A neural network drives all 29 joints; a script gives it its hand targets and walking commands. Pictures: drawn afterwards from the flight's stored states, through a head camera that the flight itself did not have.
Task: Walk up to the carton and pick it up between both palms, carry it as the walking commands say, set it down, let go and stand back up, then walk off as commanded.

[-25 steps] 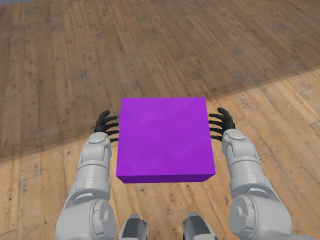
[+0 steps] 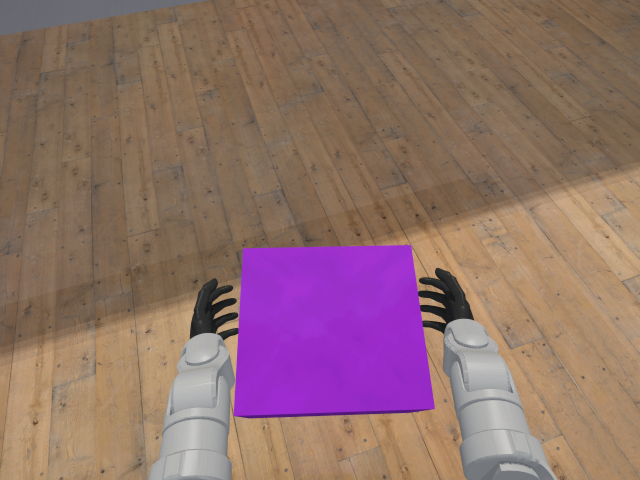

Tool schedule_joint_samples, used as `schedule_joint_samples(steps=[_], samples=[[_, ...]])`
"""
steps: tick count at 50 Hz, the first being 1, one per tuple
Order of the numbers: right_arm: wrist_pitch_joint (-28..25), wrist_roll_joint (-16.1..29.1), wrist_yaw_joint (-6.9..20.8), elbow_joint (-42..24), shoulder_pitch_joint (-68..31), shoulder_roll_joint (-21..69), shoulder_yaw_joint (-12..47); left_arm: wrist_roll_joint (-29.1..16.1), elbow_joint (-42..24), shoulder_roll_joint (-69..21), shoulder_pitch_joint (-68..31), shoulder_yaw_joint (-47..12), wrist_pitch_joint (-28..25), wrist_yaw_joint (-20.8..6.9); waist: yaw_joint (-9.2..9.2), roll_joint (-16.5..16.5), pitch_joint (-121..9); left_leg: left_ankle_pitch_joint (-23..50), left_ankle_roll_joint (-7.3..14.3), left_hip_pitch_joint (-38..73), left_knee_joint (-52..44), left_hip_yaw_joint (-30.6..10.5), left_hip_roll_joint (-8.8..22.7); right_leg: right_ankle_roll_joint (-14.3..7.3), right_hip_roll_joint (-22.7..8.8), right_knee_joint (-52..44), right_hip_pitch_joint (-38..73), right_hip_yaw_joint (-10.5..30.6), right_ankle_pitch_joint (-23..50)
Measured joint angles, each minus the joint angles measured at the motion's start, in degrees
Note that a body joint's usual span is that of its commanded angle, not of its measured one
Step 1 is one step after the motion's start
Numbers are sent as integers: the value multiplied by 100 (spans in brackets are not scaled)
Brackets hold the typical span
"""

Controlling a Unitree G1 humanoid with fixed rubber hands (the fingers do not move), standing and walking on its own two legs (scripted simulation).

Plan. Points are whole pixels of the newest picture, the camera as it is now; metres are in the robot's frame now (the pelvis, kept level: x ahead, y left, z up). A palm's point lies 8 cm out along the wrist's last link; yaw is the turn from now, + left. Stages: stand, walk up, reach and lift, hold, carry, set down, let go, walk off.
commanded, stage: reach and lift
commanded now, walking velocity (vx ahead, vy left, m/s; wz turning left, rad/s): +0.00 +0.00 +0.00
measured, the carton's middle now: (328, 333) +0.35 +0.00 -0.12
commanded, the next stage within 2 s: hold in 1.72 s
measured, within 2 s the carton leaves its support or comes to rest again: neither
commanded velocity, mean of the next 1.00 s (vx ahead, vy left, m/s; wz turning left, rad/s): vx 0.00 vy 0.00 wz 0.00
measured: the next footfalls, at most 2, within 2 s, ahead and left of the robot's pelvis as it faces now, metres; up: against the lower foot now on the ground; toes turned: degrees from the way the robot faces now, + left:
none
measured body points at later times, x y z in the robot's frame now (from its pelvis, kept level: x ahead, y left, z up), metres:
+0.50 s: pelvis -0.03 +0.00 +0.02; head -0.03 +0.01 +0.47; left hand +0.30 +0.17 +0.04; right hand +0.30 -0.18 +0.04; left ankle +0.01 +0.13 -0.72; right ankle +0.00 -0.13 -0.72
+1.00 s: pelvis +0.00 +0.00 +0.03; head -0.05 +0.00 +0.48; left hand +0.30 +0.16 +0.07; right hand +0.29 -0.18 +0.07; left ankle +0.01 +0.13 -0.72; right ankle +0.00 -0.14 -0.72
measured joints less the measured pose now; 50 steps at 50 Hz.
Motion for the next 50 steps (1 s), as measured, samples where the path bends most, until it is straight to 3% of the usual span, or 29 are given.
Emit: schedule_joint_samples(steps=[3,11,16,21,30,38,50], samples=[[31,-91,236,24,78,16,-61,92,24,25,55,88,48,-204,13,10,-10,69,6,374,-225,8,20,-1,7,-265,386,12,91],[485,-194,479,-37,136,-48,-179,300,45,87,15,192,512,-800,-48,7,307,230,13,1392,-631,-13,51,-3,15,-781,1458,-5,308],[734,-238,618,34,-81,-166,-281,449,-36,59,-128,209,796,-966,29,-105,562,316,25,1863,-791,73,70,-5,26,-902,1877,84,406],[934,-317,728,77,-340,-205,-383,541,-112,39,-328,303,1052,-1016,76,-122,795,386,30,2187,-882,95,66,-9,19,-966,2185,107,464],[1332,-463,737,-147,-365,-18,-211,521,-193,35,-408,280,1395,-325,15,-30,934,541,47,2874,-1342,53,12,18,-58,-1365,2868,68,563],[1743,-440,574,-981,306,130,60,504,-676,-12,64,31,1708,-537,-87,-3,894,594,47,3562,-1771,0,0,5,-97,-1823,3585,12,613],[2046,-446,501,-1357,371,170,137,646,-1152,-21,239,-81,2021,-867,-16,-111,1140,534,29,3968,-1905,70,60,-29,-44,-1920,3942,83,569]])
